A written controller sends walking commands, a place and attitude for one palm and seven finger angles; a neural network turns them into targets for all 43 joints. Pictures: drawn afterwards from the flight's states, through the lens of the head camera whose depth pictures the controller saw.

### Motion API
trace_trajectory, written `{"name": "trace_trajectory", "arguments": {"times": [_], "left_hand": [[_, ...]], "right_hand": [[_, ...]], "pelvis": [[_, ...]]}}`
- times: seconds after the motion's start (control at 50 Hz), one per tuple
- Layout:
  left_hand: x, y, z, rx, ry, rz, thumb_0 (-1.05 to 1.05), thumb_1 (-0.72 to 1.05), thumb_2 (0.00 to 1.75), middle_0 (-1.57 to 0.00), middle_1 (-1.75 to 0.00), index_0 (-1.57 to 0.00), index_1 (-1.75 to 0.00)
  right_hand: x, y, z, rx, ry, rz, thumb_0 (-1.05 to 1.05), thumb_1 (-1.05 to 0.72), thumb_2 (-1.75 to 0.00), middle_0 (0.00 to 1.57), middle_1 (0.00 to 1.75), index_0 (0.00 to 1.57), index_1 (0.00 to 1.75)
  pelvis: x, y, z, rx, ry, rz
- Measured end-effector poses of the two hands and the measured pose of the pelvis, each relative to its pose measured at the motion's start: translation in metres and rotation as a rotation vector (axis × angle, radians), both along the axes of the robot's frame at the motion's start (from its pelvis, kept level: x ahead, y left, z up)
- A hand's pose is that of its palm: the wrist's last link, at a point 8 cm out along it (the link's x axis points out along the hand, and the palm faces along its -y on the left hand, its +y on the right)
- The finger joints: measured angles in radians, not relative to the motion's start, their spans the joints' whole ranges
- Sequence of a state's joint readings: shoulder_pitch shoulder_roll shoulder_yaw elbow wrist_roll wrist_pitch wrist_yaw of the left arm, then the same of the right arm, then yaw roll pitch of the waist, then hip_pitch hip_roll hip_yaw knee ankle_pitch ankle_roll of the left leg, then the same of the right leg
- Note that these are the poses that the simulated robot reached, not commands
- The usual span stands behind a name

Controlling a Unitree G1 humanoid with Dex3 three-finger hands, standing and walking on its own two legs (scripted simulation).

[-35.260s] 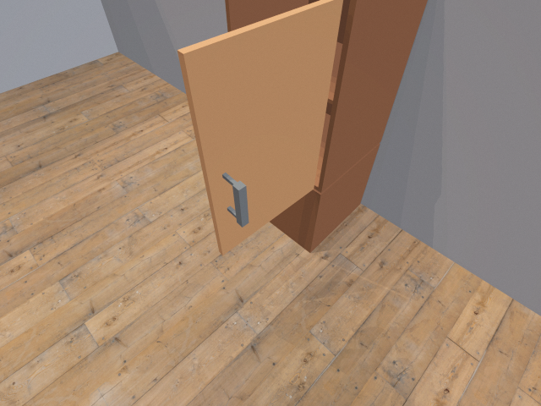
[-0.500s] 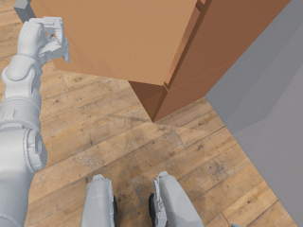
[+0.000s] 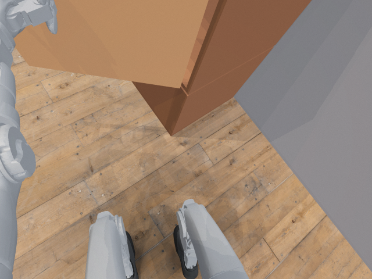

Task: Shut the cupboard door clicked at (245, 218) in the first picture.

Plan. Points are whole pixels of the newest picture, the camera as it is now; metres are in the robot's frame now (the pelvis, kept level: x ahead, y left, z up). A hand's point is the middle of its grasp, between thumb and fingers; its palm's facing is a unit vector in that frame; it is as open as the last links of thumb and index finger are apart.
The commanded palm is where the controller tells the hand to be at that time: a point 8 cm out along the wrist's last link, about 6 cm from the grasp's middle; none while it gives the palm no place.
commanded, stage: pull the fist back off the door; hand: left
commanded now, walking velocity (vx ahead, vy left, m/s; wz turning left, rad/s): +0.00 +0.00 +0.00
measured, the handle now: out of the picture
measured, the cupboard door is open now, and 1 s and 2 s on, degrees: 51 48 48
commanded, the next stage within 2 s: draw the hand back to the body in 0.98 s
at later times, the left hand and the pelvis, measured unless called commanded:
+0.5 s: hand (47, 15) +0.58 +0.16 +0.09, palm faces +0.12 -0.99 -0.03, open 3.1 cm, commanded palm +0.55 +0.18 +0.08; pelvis +0.01 -0.01 +0.02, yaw +1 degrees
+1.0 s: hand (58, 53) +0.51 +0.14 +0.08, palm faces +0.11 -0.99 -0.05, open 3.1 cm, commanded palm +0.49 +0.18 +0.08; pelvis +0.02 -0.01 +0.04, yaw +4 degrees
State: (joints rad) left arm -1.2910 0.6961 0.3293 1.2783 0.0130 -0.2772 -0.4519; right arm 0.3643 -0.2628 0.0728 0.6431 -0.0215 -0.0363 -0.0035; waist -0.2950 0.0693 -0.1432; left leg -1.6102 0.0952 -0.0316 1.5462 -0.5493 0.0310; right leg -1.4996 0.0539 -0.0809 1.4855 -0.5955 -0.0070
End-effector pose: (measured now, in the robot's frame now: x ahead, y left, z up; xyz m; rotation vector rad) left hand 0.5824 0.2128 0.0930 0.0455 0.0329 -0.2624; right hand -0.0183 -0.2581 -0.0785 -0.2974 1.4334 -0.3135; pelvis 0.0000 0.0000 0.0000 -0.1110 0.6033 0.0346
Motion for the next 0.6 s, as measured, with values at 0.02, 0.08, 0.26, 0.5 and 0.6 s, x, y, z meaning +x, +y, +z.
{"name": "trace_trajectory", "arguments": {"times": [0.02,0.08,0.26,0.5,0.6], "left_hand": [[0.001,0.000,0.000,0.002,0.004,-0.002,-0.01,0.88,0.91,-1.30,-1.50,-1.30,-1.50],[0.006,0.002,-0.001,0.007,0.015,-0.009,-0.03,0.85,0.91,-1.30,-1.50,-1.30,-1.50],[0.001,0.001,-0.012,-0.127,-0.001,0.310,-0.02,0.78,0.90,-1.29,-1.50,-1.30,-1.50],[-0.031,-0.005,-0.004,-0.017,-0.022,0.385,0.01,0.88,0.90,-1.30,-1.50,-1.30,-1.50],[-0.040,0.000,0.005,-0.020,0.004,0.382,0.02,0.89,0.90,-1.30,-1.50,-1.30,-1.50]], "right_hand": [[-0.001,0.000,-0.001,0.001,0.006,-0.002,0.00,-0.91,-0.89,0.21,0.30,0.20,0.30],[-0.005,0.001,-0.002,-0.002,0.018,-0.006,0.00,-0.91,-0.89,0.21,0.30,0.20,0.30],[-0.002,0.008,-0.002,0.058,0.040,0.042,0.00,-0.91,-0.89,0.20,0.30,0.20,0.30],[0.014,0.010,0.007,0.142,0.000,0.033,0.00,-0.91,-0.89,0.21,0.30,0.20,0.30],[0.027,-0.001,0.018,0.121,-0.025,0.051,0.00,-0.91,-0.89,0.20,0.30,0.20,0.30]], "pelvis": [[0.000,0.000,-0.001,0.000,0.001,-0.001],[0.000,-0.001,-0.003,-0.001,0.006,-0.003],[0.001,-0.003,0.000,-0.004,0.016,-0.005],[0.009,-0.010,0.025,0.020,-0.035,0.009],[0.015,-0.011,0.034,0.026,-0.055,0.016]]}}
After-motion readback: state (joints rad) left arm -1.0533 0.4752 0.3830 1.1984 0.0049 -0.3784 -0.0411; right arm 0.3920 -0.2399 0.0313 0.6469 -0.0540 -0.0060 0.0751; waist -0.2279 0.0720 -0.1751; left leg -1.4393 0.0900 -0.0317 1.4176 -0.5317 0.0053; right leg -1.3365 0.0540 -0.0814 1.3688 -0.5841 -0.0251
